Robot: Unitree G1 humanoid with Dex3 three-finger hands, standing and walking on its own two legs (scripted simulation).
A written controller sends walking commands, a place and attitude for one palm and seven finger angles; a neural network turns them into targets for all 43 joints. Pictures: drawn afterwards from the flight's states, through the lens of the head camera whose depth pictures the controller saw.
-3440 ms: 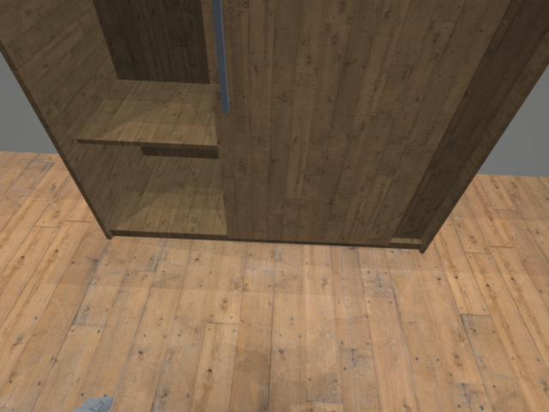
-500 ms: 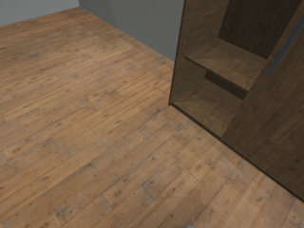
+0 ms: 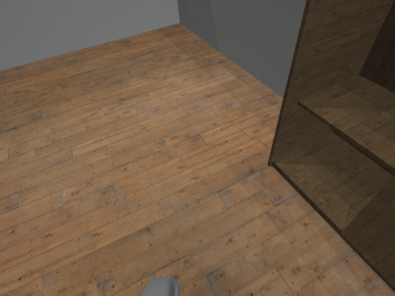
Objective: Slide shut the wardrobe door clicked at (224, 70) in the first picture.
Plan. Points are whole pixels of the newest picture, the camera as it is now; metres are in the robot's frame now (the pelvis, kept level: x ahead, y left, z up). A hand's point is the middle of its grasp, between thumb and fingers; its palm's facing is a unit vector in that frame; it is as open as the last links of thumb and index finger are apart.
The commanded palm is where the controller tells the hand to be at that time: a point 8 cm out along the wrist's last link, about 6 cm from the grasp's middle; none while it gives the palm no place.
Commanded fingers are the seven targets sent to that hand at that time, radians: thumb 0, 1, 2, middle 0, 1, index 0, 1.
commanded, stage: walk to a spot facing it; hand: right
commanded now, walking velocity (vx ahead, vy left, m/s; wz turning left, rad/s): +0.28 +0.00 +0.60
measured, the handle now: out of the picture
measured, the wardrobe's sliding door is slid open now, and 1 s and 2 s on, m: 0.53 0.53 0.53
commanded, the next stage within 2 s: turn to face it in 0.28 s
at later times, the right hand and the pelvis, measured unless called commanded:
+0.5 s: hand (247, 230) +0.33 -0.10 -0.18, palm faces -0.27 +0.94 -0.21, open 7.3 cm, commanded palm none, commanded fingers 0.00 -0.90 -0.90 0.20 0.30 0.20 0.30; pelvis +0.18 +0.04 -0.02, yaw +15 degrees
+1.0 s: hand (286, 245) +0.29 -0.20 -0.18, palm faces +0.06 +0.97 -0.23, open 7.4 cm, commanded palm none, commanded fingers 0.00 -0.90 -0.90 0.20 0.30 0.20 0.30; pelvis +0.24 +0.01 -0.01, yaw +1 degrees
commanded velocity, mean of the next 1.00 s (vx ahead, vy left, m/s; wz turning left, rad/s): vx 0.05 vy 0.00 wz -0.18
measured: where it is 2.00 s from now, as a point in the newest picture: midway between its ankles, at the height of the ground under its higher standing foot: outside the picture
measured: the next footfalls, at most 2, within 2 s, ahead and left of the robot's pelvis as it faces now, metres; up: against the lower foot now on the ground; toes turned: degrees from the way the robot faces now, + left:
left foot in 0.32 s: +0.27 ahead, +0.13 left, +0.00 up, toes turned +18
right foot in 0.76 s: +0.33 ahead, -0.07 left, +0.00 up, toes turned +0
